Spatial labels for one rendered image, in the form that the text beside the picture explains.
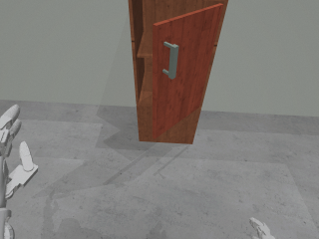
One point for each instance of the handle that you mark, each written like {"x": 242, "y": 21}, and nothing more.
{"x": 173, "y": 55}

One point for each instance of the robot left hand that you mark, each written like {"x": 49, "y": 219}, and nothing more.
{"x": 22, "y": 174}

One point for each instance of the robot right hand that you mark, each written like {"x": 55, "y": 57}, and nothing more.
{"x": 261, "y": 229}

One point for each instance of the cupboard door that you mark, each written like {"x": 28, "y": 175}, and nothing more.
{"x": 195, "y": 34}

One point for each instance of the robot left forearm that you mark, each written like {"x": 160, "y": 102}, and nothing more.
{"x": 6, "y": 230}

